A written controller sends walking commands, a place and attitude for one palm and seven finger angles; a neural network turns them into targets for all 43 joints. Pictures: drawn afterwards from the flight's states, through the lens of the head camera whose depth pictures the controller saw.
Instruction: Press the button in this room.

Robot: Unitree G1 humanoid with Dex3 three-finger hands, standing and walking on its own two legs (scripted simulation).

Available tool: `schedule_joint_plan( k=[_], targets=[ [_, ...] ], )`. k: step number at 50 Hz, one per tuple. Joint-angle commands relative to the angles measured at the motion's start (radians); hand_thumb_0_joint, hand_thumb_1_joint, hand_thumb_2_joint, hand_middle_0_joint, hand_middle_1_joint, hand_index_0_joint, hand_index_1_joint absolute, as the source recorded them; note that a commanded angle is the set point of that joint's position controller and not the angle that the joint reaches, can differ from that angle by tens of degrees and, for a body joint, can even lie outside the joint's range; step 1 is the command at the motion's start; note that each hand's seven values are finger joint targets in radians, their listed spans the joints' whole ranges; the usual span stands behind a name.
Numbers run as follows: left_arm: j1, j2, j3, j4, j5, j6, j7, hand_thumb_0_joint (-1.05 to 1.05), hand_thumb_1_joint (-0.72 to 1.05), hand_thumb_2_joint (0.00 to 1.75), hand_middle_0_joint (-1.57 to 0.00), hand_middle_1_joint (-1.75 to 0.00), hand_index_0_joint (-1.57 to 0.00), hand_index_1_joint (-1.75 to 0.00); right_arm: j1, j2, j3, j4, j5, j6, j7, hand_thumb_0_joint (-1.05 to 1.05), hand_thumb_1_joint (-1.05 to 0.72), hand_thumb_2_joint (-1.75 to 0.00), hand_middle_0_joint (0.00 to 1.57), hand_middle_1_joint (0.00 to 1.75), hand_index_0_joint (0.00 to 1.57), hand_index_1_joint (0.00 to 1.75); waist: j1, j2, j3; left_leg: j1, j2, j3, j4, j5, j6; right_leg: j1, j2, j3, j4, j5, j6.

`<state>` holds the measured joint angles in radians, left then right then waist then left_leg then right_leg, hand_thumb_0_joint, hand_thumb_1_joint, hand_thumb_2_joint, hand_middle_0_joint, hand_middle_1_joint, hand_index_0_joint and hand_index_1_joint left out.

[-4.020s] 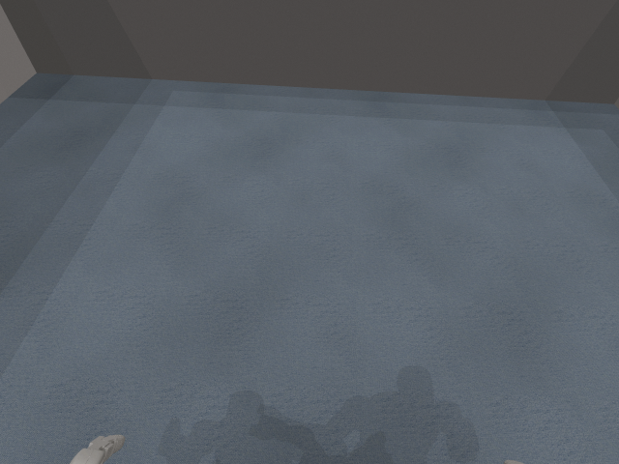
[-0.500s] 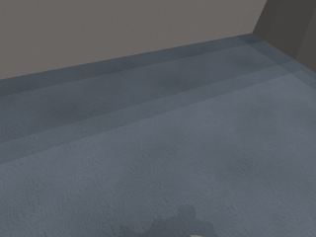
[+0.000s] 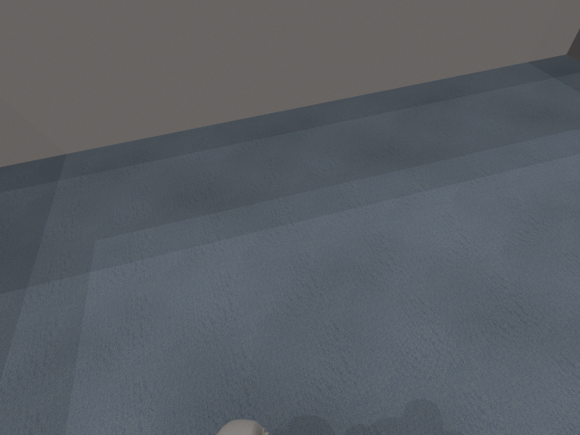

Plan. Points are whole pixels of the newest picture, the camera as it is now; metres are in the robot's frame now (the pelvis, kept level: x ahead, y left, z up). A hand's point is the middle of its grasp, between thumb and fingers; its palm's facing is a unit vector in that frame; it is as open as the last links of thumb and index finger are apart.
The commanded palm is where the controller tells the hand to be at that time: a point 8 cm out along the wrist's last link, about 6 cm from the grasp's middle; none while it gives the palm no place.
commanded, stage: turn or walk to find it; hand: left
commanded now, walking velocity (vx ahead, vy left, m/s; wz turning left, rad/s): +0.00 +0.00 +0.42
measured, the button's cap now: out of the picture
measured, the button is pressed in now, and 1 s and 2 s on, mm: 0 0 0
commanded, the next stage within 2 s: none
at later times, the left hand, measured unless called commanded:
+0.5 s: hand out of the picture -0.06 +0.27 -0.18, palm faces +0.27 -0.93 -0.24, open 7.4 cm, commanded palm none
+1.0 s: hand out of the picture -0.04 +0.22 -0.15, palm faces +0.41 -0.87 -0.28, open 7.4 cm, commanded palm none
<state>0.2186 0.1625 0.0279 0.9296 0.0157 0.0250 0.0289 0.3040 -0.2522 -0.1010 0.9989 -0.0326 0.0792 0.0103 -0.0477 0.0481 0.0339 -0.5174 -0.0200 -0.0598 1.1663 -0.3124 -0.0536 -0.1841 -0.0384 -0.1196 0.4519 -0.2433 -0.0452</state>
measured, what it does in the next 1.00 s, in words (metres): steps on the spot, turning left: left foot, then right foot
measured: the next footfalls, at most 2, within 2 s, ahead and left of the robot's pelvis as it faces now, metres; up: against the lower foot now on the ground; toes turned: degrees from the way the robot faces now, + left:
left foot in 0.32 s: -0.03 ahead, +0.15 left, +0.00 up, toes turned +13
right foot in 0.78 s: +0.03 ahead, -0.06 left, +0.00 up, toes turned +16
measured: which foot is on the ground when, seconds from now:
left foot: up 0.00-0.30, down 0.32-0.80, up 0.82-1.00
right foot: down 0.00-0.32, up 0.34-0.76, down 0.78-1.00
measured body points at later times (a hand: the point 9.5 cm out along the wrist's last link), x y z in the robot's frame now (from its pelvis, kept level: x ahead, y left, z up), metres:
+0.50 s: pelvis -0.04 +0.06 +0.00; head -0.02 +0.09 +0.44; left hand -0.07 +0.32 -0.16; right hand +0.12 -0.16 -0.13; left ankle -0.07 +0.14 -0.74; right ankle -0.02 -0.09 -0.67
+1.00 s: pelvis -0.05 +0.01 +0.00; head -0.02 -0.02 +0.44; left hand -0.06 +0.26 -0.13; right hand +0.06 -0.23 -0.17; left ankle -0.14 +0.13 -0.65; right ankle -0.01 -0.08 -0.74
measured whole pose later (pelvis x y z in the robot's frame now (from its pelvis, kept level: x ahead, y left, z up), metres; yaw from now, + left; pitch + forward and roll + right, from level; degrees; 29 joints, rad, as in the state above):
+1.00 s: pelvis -0.05 +0.01 +0.00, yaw +26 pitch -1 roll +2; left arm 0.18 0.16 0.02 0.91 0.02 0.01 0.02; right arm 0.28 -0.25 -0.09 1.01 -0.03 0.08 0.01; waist -0.05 0.06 0.06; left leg -0.48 0.00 -0.04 1.17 -0.35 -0.05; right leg -0.20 -0.07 -0.16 0.49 -0.26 -0.03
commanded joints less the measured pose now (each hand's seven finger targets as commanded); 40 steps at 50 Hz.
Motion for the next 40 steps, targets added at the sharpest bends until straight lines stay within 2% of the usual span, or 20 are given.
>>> schedule_joint_plan(
  k=[1, 4, 7, 10, 13, 14, 15, 16, 17, 19, 20, 22, 24, 28, 31, 35, 37, 38, 39, 40],
  targets=[
    [0.013, 0.176, 0.049, -0.067, 0.000, -0.035, 0.011, 0.00, 0.90, 0.90, -0.20, -0.30, -0.20, -0.30, -0.020, -0.057, -0.005, -0.056, 0.003, -0.010, 0.003, 0.00, -0.90, -0.90, 0.20, 0.30, 0.20, 0.30, 0.044, -0.182, 0.031, -0.063, 0.044, 0.014, 0.006, -0.006, -0.029, 0.013, -0.252, 0.187, -0.203, 0.013, -0.067],
    [0.063, 0.189, 0.055, -0.044, 0.008, -0.035, 0.012, 0.00, 0.90, 0.90, -0.20, -0.30, -0.20, -0.30, -0.082, -0.054, 0.003, -0.071, 0.007, -0.015, 0.002, 0.00, -0.90, -0.90, 0.20, 0.30, 0.20, 0.30, 0.073, -0.196, 0.016, -0.043, 0.057, 0.031, -0.119, -0.083, -0.031, 0.075, -0.288, 0.192, -0.175, 0.106, -0.093],
    [0.106, 0.220, 0.063, -0.022, 0.015, -0.033, 0.008, 0.00, 0.90, 0.90, -0.20, -0.30, -0.20, -0.30, -0.131, -0.042, 0.016, -0.078, 0.015, -0.023, 0.000, 0.00, -0.90, -0.90, 0.20, 0.30, 0.20, 0.30, 0.097, -0.229, -0.020, 0.025, 0.053, 0.073, -0.276, -0.150, -0.026, 0.123, -0.303, 0.155, -0.116, 0.308, -0.107],
    [0.113, 0.243, 0.071, -0.009, 0.019, -0.029, 0.006, 0.00, 0.90, 0.90, -0.20, -0.30, -0.20, -0.30, -0.140, -0.031, 0.027, -0.083, 0.026, -0.036, -0.004, 0.00, -0.90, -0.90, 0.20, 0.30, 0.20, 0.30, 0.102, -0.255, -0.061, 0.119, 0.041, 0.111, -0.422, -0.177, -0.007, 0.128, -0.323, 0.141, -0.059, 0.437, -0.116],
    [0.070, 0.246, 0.073, -0.005, 0.012, -0.022, 0.003, 0.00, 0.90, 0.90, -0.20, -0.30, -0.20, -0.30, -0.074, -0.038, 0.027, -0.069, 0.028, -0.047, -0.007, 0.00, -0.90, -0.90, 0.20, 0.30, 0.20, 0.30, 0.050, -0.236, -0.086, 0.282, 0.026, 0.139, -0.646, -0.008, 0.010, 0.050, -0.298, 0.070, 0.023, 0.391, -0.051],
    [0.057, 0.231, 0.072, -0.007, 0.004, -0.016, 0.001, 0.00, 0.90, 0.90, -0.20, -0.30, -0.20, -0.30, -0.034, -0.063, 0.023, -0.059, 0.026, -0.056, -0.005, 0.00, -0.90, -0.90, 0.20, 0.30, 0.20, 0.30, 0.023, -0.155, -0.112, 0.403, 0.051, 0.112, -0.784, 0.129, 0.020, -0.021, -0.267, 0.023, 0.121, 0.312, -0.001],
    [0.078, 0.179, 0.063, -0.029, -0.005, -0.008, -0.002, 0.00, 0.90, 0.90, -0.20, -0.30, -0.20, -0.30, -0.016, -0.145, 0.006, -0.061, 0.018, -0.068, -0.008, 0.00, -0.90, -0.90, 0.20, 0.30, 0.20, 0.30, 0.013, 0.067, -0.135, 0.532, 0.229, -0.105, -0.854, 0.278, 0.084, -0.210, -0.168, -0.045, 0.299, 0.046, 0.069],
    [0.040, 0.127, 0.042, -0.063, -0.001, -0.001, -0.006, 0.00, 0.90, 0.90, -0.20, -0.30, -0.20, -0.30, 0.000, -0.225, -0.011, -0.065, 0.016, -0.063, -0.015, 0.00, -0.90, -0.90, 0.20, 0.30, 0.20, 0.30, -0.002, 0.270, -0.098, 0.540, 0.414, -0.310, -0.859, 0.600, 0.191, -0.397, -0.077, -0.030, 0.470, -0.377, 0.122],
    [-0.001, 0.156, 0.045, -0.067, 0.005, 0.011, -0.003, 0.00, 0.90, 0.90, -0.20, -0.30, -0.20, -0.30, 0.004, -0.224, -0.011, -0.059, 0.012, -0.055, -0.018, 0.00, -0.90, -0.90, 0.20, 0.30, 0.20, 0.30, -0.016, 0.150, -0.086, 0.448, 0.437, -0.248, -0.839, 0.570, 0.251, -0.348, -0.087, 0.048, 0.575, -0.370, 0.104],
    [-0.022, 0.155, 0.053, -0.042, 0.008, 0.019, -0.008, 0.00, 0.90, 0.90, -0.20, -0.30, -0.20, -0.30, -0.089, -0.163, 0.006, -0.075, 0.010, -0.062, -0.033, 0.00, -0.90, -0.90, 0.20, 0.30, 0.20, 0.30, 0.019, 0.160, -0.013, 0.363, 0.329, -0.195, -0.862, 0.440, 0.222, -0.374, -0.093, 0.091, 0.640, -0.248, 0.110],
    [-0.017, 0.159, 0.055, -0.033, 0.007, 0.016, -0.013, 0.00, 0.90, 0.90, -0.20, -0.30, -0.20, -0.30, -0.127, -0.151, 0.014, -0.088, 0.010, -0.063, -0.034, 0.00, -0.90, -0.90, 0.20, 0.30, 0.20, 0.30, 0.029, 0.134, 0.023, 0.333, 0.299, -0.160, -0.859, 0.451, 0.211, -0.365, -0.088, 0.094, 0.650, -0.207, 0.113],
    [0.015, 0.155, 0.052, -0.019, 0.004, 0.011, -0.017, 0.00, 0.90, 0.90, -0.20, -0.30, -0.20, -0.30, -0.128, -0.141, 0.020, -0.094, 0.013, -0.072, -0.036, 0.00, -0.90, -0.90, 0.20, 0.30, 0.20, 0.30, 0.042, 0.100, 0.010, 0.374, 0.252, -0.124, -0.835, 0.568, 0.200, -0.354, -0.071, 0.086, 0.641, -0.170, 0.125],
    [0.017, 0.156, 0.051, -0.018, 0.001, 0.009, -0.017, 0.00, 0.90, 0.90, -0.20, -0.30, -0.20, -0.30, -0.104, -0.145, 0.017, -0.089, 0.016, -0.075, -0.037, 0.00, -0.90, -0.90, 0.20, 0.30, 0.20, 0.30, 0.038, 0.086, -0.025, 0.429, 0.243, -0.119, -0.819, 0.635, 0.204, -0.349, -0.061, 0.086, 0.610, -0.162, 0.133],
    [-0.034, 0.145, 0.047, -0.049, -0.002, 0.009, -0.011, 0.00, 0.90, 0.90, -0.20, -0.30, -0.20, -0.30, -0.067, -0.150, 0.009, -0.084, 0.012, -0.071, -0.035, 0.00, -0.90, -0.90, 0.20, 0.30, 0.20, 0.30, 0.017, 0.096, -0.045, 0.461, 0.250, -0.178, -0.806, 0.629, 0.225, -0.330, -0.045, 0.092, 0.513, -0.192, 0.141],
    [-0.067, 0.135, 0.044, -0.070, -0.006, 0.006, -0.008, 0.00, 0.90, 0.90, -0.20, -0.30, -0.20, -0.30, -0.062, -0.154, 0.004, -0.090, 0.007, -0.065, -0.032, 0.00, -0.90, -0.90, 0.20, 0.30, 0.20, 0.30, 0.010, 0.087, -0.039, 0.422, 0.250, -0.230, -0.801, 0.599, 0.233, -0.272, -0.027, 0.093, 0.410, -0.214, 0.133],
    [-0.042, 0.130, 0.044, -0.074, -0.011, -0.004, -0.005, 0.00, 0.90, 0.90, -0.20, -0.30, -0.20, -0.30, -0.075, -0.151, -0.001, -0.098, 0.005, -0.060, -0.029, 0.00, -0.90, -0.90, 0.20, 0.30, 0.20, 0.30, 0.028, 0.110, -0.066, 0.361, 0.221, -0.274, -0.768, 0.605, 0.219, -0.143, 0.009, 0.083, 0.231, -0.163, 0.116],
    [0.014, 0.141, 0.047, -0.061, -0.012, -0.013, -0.001, 0.00, 0.90, 0.90, -0.20, -0.30, -0.20, -0.30, -0.095, -0.145, -0.003, -0.104, 0.011, -0.059, -0.025, 0.00, -0.90, -0.90, 0.20, 0.30, 0.20, 0.30, 0.062, 0.086, -0.086, 0.288, 0.186, -0.263, -0.722, 0.516, 0.182, -0.008, 0.008, 0.074, 0.051, -0.015, 0.111],
    [0.042, 0.162, 0.053, -0.053, -0.009, -0.022, 0.002, 0.00, 0.90, 0.90, -0.20, -0.30, -0.20, -0.30, -0.095, -0.123, -0.001, -0.107, 0.017, -0.059, -0.022, 0.00, -0.90, -0.90, 0.20, 0.30, 0.20, 0.30, 0.077, 0.032, -0.097, 0.204, 0.143, -0.238, -0.676, 0.391, 0.138, 0.107, -0.031, 0.101, -0.068, 0.076, 0.102],
    [0.070, 0.236, 0.066, -0.051, 0.004, -0.033, 0.010, 0.00, 0.90, 0.90, -0.20, -0.30, -0.20, -0.30, -0.074, -0.067, 0.006, -0.114, 0.026, -0.061, -0.015, 0.00, -0.90, -0.90, 0.20, 0.30, 0.20, 0.30, 0.086, -0.168, -0.128, 0.041, 0.052, -0.137, -0.530, 0.139, 0.077, 0.260, -0.213, 0.270, -0.137, 0.136, 0.051],
    [0.081, 0.300, 0.077, -0.055, 0.012, -0.034, 0.011, 0.00, 0.90, 0.90, -0.20, -0.30, -0.20, -0.30, -0.094, -0.038, 0.011, -0.141, 0.022, -0.058, -0.016, 0.00, -0.90, -0.90, 0.20, 0.30, 0.20, 0.30, 0.099, -0.353, -0.081, -0.072, -0.061, 0.000, -0.312, -0.255, 0.026, 0.213, -0.428, 0.461, -0.159, 0.270, -0.063]
  ],
)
